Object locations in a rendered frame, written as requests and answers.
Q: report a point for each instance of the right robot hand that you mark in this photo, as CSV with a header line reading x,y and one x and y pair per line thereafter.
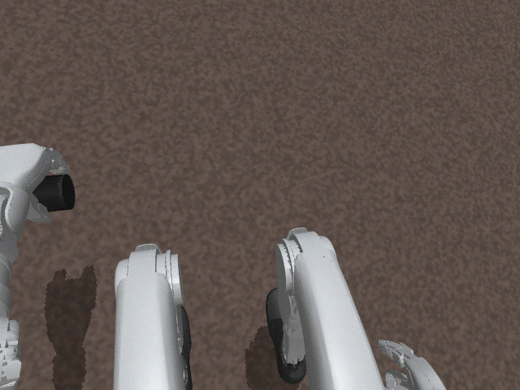
x,y
419,374

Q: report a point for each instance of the left robot arm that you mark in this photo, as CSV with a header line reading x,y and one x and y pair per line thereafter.
x,y
14,206

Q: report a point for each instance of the can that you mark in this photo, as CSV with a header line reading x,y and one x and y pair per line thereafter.
x,y
56,192

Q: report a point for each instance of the right robot foot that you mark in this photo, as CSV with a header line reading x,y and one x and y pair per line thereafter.
x,y
290,373

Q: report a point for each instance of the left robot hand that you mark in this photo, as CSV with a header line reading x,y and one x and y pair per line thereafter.
x,y
26,166

